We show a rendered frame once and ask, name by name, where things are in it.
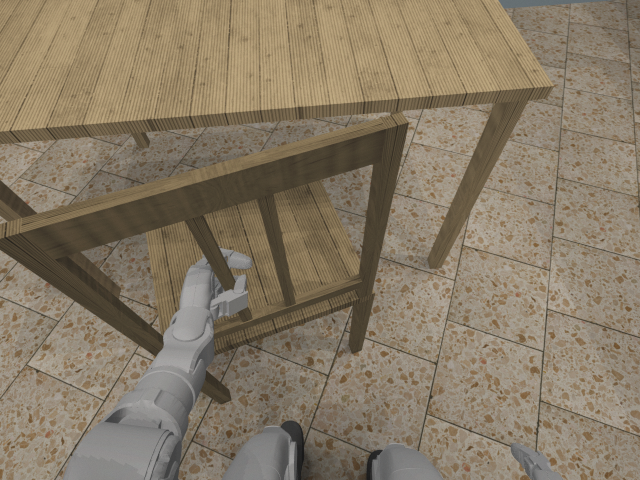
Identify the left robot hand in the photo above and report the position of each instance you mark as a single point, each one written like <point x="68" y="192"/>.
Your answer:
<point x="202" y="289"/>

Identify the robot left foot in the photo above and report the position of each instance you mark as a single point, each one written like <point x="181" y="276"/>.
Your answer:
<point x="296" y="433"/>

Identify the chair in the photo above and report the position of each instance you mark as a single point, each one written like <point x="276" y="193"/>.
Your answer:
<point x="270" y="206"/>

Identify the robot left forearm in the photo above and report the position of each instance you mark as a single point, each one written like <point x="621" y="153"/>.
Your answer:
<point x="168" y="390"/>

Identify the table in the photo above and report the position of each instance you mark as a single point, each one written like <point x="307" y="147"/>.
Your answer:
<point x="85" y="68"/>

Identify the right robot hand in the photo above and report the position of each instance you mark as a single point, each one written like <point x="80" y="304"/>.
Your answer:
<point x="536" y="465"/>

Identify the left robot upper arm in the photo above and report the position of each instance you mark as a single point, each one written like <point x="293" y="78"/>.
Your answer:
<point x="116" y="451"/>

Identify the robot left shin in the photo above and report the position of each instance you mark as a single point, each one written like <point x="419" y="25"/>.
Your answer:
<point x="275" y="429"/>

